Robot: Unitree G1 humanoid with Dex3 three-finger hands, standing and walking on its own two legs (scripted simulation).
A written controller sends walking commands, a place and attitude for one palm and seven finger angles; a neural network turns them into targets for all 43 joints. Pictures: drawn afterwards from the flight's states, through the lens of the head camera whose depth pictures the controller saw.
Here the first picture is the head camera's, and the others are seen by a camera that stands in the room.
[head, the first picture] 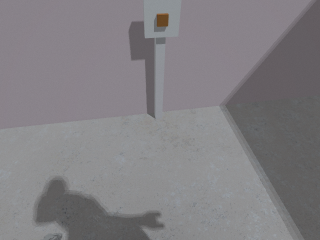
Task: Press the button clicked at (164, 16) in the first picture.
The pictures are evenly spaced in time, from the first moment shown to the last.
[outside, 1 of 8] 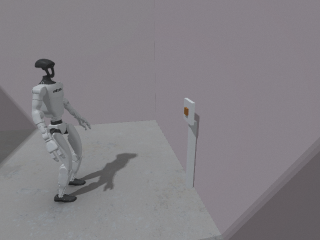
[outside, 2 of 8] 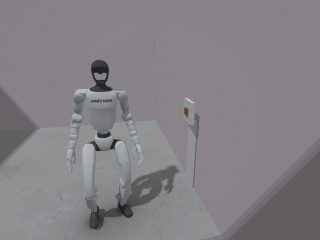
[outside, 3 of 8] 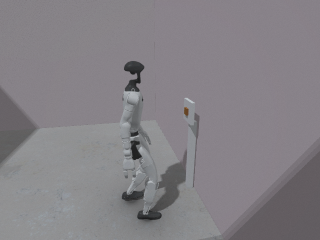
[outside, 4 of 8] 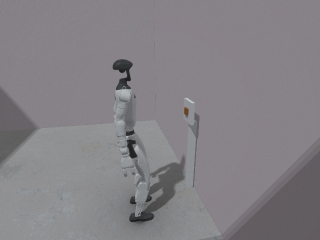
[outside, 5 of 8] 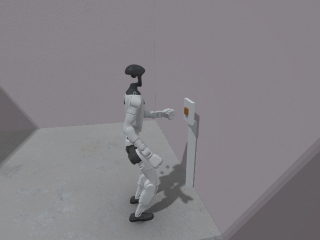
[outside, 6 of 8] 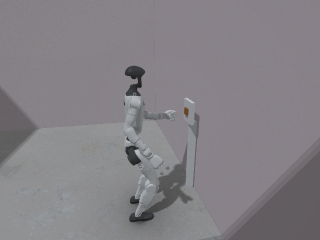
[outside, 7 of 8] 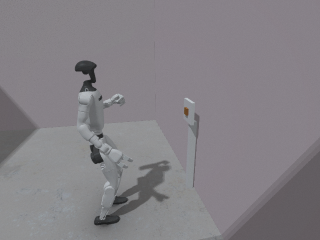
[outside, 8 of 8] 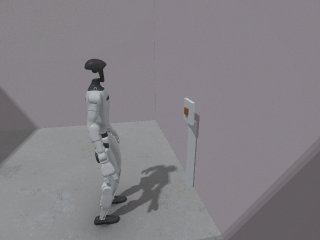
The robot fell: no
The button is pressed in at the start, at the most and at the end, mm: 0 13 0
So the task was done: yes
